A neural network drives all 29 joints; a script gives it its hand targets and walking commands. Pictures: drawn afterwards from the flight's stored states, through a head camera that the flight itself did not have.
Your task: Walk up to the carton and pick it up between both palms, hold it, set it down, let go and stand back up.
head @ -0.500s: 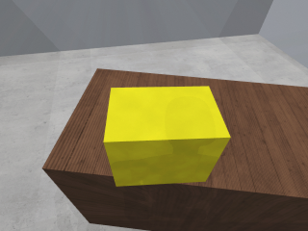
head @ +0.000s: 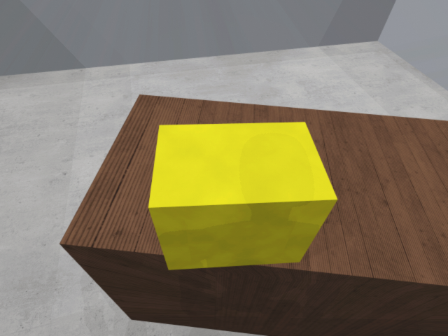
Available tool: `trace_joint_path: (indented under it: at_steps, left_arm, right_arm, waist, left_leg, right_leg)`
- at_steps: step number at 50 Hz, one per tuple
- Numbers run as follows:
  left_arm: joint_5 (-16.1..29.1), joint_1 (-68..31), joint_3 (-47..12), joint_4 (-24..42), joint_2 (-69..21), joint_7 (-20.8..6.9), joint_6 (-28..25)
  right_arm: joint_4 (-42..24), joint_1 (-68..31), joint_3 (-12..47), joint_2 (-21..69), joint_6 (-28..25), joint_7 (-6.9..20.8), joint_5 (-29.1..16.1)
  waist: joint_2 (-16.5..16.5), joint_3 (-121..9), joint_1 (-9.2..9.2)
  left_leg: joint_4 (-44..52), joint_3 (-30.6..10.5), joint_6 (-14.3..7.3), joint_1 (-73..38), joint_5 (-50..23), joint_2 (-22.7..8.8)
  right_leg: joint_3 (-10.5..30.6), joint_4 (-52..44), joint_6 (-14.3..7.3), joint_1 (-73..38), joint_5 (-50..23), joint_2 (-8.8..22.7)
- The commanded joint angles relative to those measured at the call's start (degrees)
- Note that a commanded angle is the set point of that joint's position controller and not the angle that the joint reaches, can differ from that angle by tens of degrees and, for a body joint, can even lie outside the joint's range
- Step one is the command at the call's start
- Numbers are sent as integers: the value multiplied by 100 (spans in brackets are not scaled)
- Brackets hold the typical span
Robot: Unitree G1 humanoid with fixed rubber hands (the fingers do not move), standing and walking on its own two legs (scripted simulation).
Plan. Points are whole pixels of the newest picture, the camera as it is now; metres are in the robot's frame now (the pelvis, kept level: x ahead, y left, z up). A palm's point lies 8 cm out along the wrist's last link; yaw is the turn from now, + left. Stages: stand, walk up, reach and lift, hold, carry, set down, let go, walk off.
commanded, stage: stand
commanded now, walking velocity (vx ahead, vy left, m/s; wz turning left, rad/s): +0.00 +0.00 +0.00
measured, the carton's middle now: (234, 198) +0.37 -0.02 +0.03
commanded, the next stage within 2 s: walk up in 0.58 s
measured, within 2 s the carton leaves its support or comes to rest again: neither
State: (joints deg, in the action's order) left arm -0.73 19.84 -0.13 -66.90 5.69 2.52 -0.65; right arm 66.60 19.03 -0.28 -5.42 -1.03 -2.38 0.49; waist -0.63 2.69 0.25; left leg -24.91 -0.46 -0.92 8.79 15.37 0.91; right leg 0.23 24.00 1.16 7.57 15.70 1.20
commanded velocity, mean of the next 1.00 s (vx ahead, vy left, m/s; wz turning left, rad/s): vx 0.00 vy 0.00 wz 0.00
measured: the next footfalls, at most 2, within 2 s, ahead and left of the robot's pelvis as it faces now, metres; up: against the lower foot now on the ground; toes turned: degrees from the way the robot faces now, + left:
left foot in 1.40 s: -0.08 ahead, +0.12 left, +0.00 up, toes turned +6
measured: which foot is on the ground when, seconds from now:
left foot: down 0.00-1.00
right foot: down 0.00-1.00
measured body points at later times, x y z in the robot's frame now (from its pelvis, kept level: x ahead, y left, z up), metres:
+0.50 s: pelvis +0.02 +0.00 +0.00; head +0.03 +0.01 +0.45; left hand -0.03 +0.20 -0.17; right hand -0.01 -0.20 -0.16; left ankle -0.02 +0.11 -0.74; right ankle -0.03 -0.13 -0.74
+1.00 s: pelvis -0.02 +0.00 -0.02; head +0.02 +0.01 +0.43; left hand +0.03 +0.25 -0.17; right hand +0.03 -0.25 -0.16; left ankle -0.02 +0.11 -0.74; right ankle -0.03 -0.13 -0.74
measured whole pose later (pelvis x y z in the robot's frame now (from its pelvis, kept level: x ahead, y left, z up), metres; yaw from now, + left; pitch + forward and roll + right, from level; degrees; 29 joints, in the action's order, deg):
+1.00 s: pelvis -0.02 +0.00 -0.02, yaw +1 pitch -3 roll +0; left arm -0.7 10.6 1.0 -59.8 12.3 4.8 1.0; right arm 60.2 10.0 -1.5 -11.3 1.0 -3.8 1.0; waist -0.9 7.7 0.8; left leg -36.2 -1.2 -1.0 13.8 19.8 1.2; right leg -0.6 35.7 0.7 12.4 20.7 1.4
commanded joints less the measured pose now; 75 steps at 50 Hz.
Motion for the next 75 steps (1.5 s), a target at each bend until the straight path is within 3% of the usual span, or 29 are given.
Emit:
trace_joint_path:
  at_steps: [1,4,9,13,15,17,20,28,32,38,39,41,48,50,53,55,57,58,59,60,61,62,64,66,69,70,72,73,75]
  left_arm:
    - [-2,398,79,109,393,15,-58]
    - [34,509,24,40,230,39,-26]
    - [23,602,104,47,527,25,1]
    - [8,678,79,26,350,27,-27]
    - [-3,373,80,105,441,42,-54]
    - [5,592,47,34,225,51,-33]
    - [-25,620,103,-25,362,43,-29]
    - [-33,625,96,-28,366,30,-47]
    - [26,602,78,28,340,24,-38]
    - [6,642,167,39,616,61,-33]
    - [-27,-9,108,250,963,178,-65]
    - [7,-72,124,424,942,231,-84]
    - [-4,-348,193,832,1159,257,178]
    - [15,-514,210,977,1298,217,240]
    - [-41,-539,206,1175,1263,197,282]
    - [-76,-573,249,1314,1306,152,278]
    - [-56,-427,256,1416,1403,105,225]
    - [-67,-454,324,1490,1663,96,198]
    - [-34,-454,400,1575,2074,85,177]
    - [-19,-699,448,1641,2220,113,139]
    - [-24,-866,448,1702,2174,142,129]
    - [-26,-1140,430,1808,2051,183,106]
    - [-126,-1390,336,1935,1782,142,47]
    - [-156,-1327,264,1907,1764,43,63]
    - [-107,-854,233,1707,1954,-100,179]
    - [-132,-766,170,1668,1857,-140,208]
    - [-9,-410,-3,1633,1403,-178,221]
    - [-13,-493,-80,1603,1416,-187,237]
    - [19,-271,-76,1450,1311,-213,136]
  right_arm:
    - [-8,610,-35,-270,-25,-33,-18]
    - [40,740,-45,-451,-60,-61,-3]
    - [-62,459,-70,-498,-48,-58,6]
    - [-59,406,-147,-558,3,-57,-14]
    - [-19,518,-93,-437,-16,-41,2]
    - [14,477,-67,-340,-28,-25,-3]
    - [27,502,-95,-449,-50,-49,-17]
    - [16,493,-134,-447,-16,-65,2]
    - [29,478,-111,-577,-70,-52,37]
    - [-45,185,-65,-465,-48,-41,0]
    - [-151,-126,-147,-1104,-44,-136,13]
    - [-256,-106,-162,-1091,-47,-179,45]
    - [-764,-304,-239,-1260,222,-160,54]
    - [-899,-406,-283,-1460,269,-151,74]
    - [-1179,-779,-333,-1753,338,-100,33]
    - [-1319,-975,-332,-1841,355,-62,36]
    - [-1502,-1232,-294,-1787,420,-34,51]
    - [-1501,-1197,-266,-1721,451,-23,52]
    - [-1594,-1175,-205,-1523,491,-15,109]
    - [-1631,-966,-218,-1473,533,-5,186]
    - [-1645,-821,-228,-1468,553,-17,225]
    - [-1647,-772,-259,-1571,530,-5,183]
    - [-1513,-400,-214,-1486,450,50,122]
    - [-1479,-182,-151,-1381,351,134,92]
    - [-1384,68,-99,-1364,208,201,60]
    - [-1337,364,-85,-1425,160,207,87]
    - [-1402,-33,-187,-2058,72,174,-42]
    - [-1445,-433,-158,-2003,62,129,-91]
    - [-1401,-726,-55,-1860,31,117,-76]
  waist:
    - [-99,44,40]
    - [327,263,32]
    - [-154,286,-69]
    - [211,408,-47]
    - [105,381,103]
    - [-237,344,-42]
    - [168,73,-27]
    - [130,281,-20]
    - [-140,321,-46]
    - [408,274,-102]
    - [94,625,51]
    - [130,-88,4]
    - [144,-263,63]
    - [91,-178,48]
    - [737,-52,-31]
    - [588,105,-21]
    - [447,-32,-153]
    - [51,-61,-181]
    - [-703,-117,-312]
    - [-962,-87,-241]
    - [-862,111,-160]
    - [-475,388,-99]
    - [-301,-8,121]
    - [-781,-193,116]
    - [-796,-160,59]
    - [-602,-177,90]
    - [811,81,-93]
    - [624,663,-165]
    - [875,638,-320]
  left_leg:
    - [440,-433,-138,-73,-1365,-512]
    - [438,-400,-153,110,-1674,-519]
    - [449,-412,-195,196,-1454,-488]
    - [460,-391,-173,262,-1274,-501]
    - [480,-430,-189,136,-1391,-491]
    - [401,-479,-211,75,-1737,-608]
    - [425,-381,-168,-154,-1735,-510]
    - [394,-406,-170,98,-1734,-543]
    - [288,-487,-231,-69,-2436,-628]
    - [393,-427,-183,-87,-2224,-564]
    - [-22,-399,-141,26,-3411,-748]
    - [-409,-308,-204,-319,-4345,-759]
    - [-876,-400,-380,428,-2740,-678]
    - [-808,-600,-522,726,-2444,-729]
    - [-277,-1108,-893,1464,-1829,-1045]
    - [-110,-1396,-968,1852,-1556,-1127]
    - [-587,-1037,-724,1852,-646,-755]
    - [-1319,-698,-407,1861,-170,-409]
    - [-2484,-149,-52,1457,605,315]
    - [-3738,-320,111,1515,2036,280]
    - [-4239,-699,170,1639,2250,39]
    - [-4445,-893,200,1640,2074,-173]
    - [-3617,-852,222,1384,1745,-261]
    - [-2330,-441,244,910,1833,-219]
    - [-420,29,-9,102,382,-4]
    - [162,-513,-155,-3,223,-203]
    - [1225,-2508,-699,1084,2085,-1419]
    - [1531,-2465,-717,2027,2613,-1463]
    - [1395,-1708,-469,2080,2286,-1041]
  right_leg:
    - [266,-296,-236,182,-1228,344]
    - [321,-330,-234,144,-1190,369]
    - [269,-287,-219,63,-1371,390]
    - [332,-354,-247,165,-1325,398]
    - [294,-360,-212,211,-1319,422]
    - [234,-304,-238,150,-1525,402]
    - [286,-284,-243,-23,-1561,430]
    - [226,-322,-182,-108,-1480,397]
    - [210,-251,-220,-111,-1882,408]
    - [243,-281,-207,-108,-1712,438]
    - [161,164,-251,6,-3059,560]
    - [-44,583,-263,-149,-3456,553]
    - [11,1228,-547,118,-2447,475]
    - [-12,1451,-500,242,-1844,334]
    - [-7,2013,-438,184,-928,19]
    - [16,2029,-390,80,-597,-96]
    - [326,1502,-594,170,-337,195]
    - [854,788,-853,382,-317,666]
    - [1867,-435,-1251,964,-264,1535]
    - [2703,-949,-1723,1224,-395,2278]
    - [2836,-1077,-1934,1448,-440,2474]
    - [2424,-909,-1934,1553,-882,2393]
    - [1645,-730,-1473,1129,-422,1790]
    - [1097,-599,-1185,889,218,1374]
    - [703,-350,-804,1194,847,1070]
    - [679,30,-608,1282,1040,965]
    - [-61,918,-102,1144,1324,-42]
    - [145,1318,-107,664,989,31]
    - [117,841,-214,299,239,34]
